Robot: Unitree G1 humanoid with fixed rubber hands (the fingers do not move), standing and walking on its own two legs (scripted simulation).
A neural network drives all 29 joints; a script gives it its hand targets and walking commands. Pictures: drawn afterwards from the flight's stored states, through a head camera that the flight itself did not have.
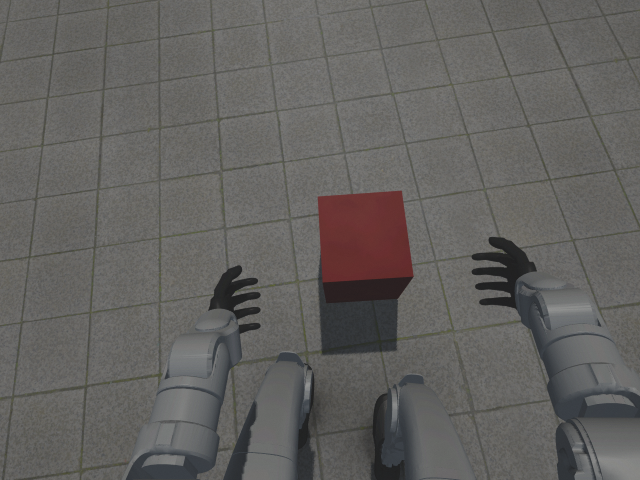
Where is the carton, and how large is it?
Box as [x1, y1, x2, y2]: [318, 191, 413, 302]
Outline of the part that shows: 401,191 318,196 322,280 326,302 397,298 413,275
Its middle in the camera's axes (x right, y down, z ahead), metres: +0.10 +0.03 +1.01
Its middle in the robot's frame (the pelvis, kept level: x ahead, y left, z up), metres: +0.55 +0.01 -0.55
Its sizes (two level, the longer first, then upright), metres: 0.210 0.200 0.250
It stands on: the floor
